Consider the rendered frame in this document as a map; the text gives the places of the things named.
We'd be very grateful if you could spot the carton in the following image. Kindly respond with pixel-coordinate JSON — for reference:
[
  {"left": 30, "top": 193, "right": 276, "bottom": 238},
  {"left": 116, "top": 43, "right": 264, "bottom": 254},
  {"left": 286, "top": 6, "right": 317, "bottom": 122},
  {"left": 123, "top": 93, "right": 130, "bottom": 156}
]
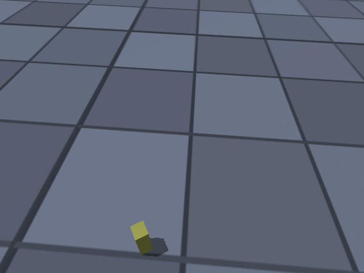
[{"left": 130, "top": 221, "right": 152, "bottom": 255}]

